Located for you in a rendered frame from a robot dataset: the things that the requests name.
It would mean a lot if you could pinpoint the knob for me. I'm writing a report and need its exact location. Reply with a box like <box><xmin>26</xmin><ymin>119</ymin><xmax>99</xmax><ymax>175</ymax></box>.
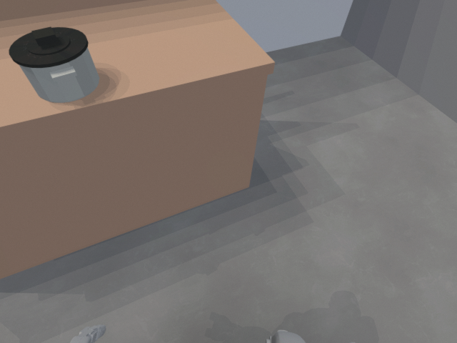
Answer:
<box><xmin>32</xmin><ymin>27</ymin><xmax>58</xmax><ymax>46</ymax></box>

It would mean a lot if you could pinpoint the left robot hand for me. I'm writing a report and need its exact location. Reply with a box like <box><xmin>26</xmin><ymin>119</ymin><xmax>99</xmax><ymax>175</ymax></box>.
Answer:
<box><xmin>69</xmin><ymin>324</ymin><xmax>106</xmax><ymax>343</ymax></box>

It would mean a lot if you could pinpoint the pot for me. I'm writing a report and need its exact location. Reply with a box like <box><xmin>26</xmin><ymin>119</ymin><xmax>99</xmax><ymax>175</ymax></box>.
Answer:
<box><xmin>19</xmin><ymin>47</ymin><xmax>100</xmax><ymax>103</ymax></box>

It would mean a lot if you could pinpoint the table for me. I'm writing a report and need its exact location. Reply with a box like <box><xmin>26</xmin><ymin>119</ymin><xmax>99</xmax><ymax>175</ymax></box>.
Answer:
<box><xmin>0</xmin><ymin>0</ymin><xmax>275</xmax><ymax>279</ymax></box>

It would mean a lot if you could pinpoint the lid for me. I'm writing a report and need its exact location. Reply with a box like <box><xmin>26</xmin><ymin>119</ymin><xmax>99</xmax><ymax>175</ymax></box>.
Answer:
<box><xmin>9</xmin><ymin>27</ymin><xmax>88</xmax><ymax>68</ymax></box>

